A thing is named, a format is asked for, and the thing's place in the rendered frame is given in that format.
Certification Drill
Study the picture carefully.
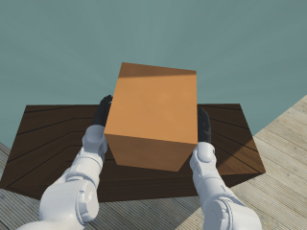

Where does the pedestal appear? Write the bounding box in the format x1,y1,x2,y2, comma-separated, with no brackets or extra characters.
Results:
0,103,266,203

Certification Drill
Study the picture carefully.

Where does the robot left hand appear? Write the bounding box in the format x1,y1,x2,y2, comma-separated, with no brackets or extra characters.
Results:
92,95,113,127

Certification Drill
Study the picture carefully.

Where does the robot right upper arm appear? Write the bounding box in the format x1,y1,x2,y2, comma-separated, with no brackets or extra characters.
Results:
202,198,262,230

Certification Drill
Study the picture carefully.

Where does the left robot forearm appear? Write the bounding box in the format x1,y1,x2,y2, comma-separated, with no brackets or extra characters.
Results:
38,125,107,220

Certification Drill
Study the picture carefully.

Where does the carton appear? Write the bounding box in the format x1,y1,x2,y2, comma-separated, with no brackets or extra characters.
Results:
104,62,198,172

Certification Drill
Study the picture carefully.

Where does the right robot forearm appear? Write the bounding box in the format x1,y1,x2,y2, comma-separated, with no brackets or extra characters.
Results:
189,142,263,230

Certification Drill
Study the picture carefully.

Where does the robot right hand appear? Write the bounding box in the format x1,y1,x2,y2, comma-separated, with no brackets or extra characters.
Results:
197,107,211,145

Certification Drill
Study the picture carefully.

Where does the robot left upper arm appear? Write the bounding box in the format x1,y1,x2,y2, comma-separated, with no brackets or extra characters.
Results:
15,179,100,230

